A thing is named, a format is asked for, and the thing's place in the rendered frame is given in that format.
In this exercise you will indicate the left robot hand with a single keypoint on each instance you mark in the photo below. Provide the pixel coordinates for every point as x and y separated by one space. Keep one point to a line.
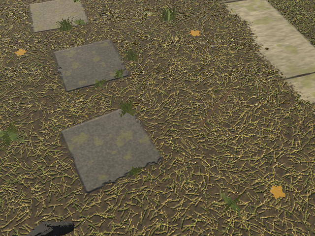
57 228

